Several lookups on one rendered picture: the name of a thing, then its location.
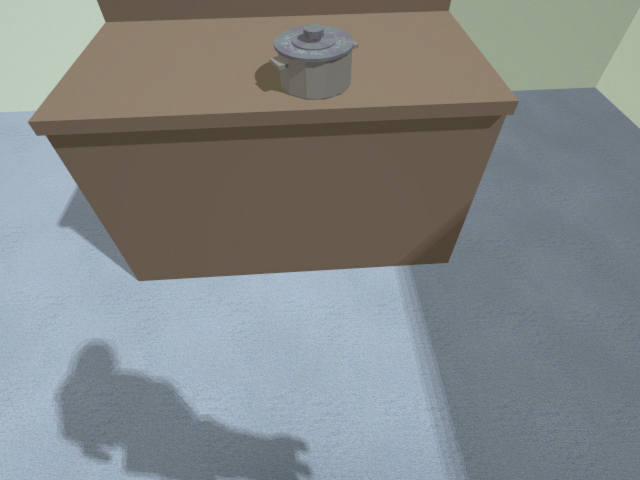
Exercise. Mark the table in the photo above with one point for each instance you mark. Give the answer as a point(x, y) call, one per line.
point(174, 125)

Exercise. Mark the pot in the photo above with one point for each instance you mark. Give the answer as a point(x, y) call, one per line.
point(315, 80)

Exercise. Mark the knob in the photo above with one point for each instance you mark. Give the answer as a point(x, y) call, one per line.
point(313, 31)

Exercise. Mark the lid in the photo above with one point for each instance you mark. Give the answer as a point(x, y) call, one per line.
point(292, 44)

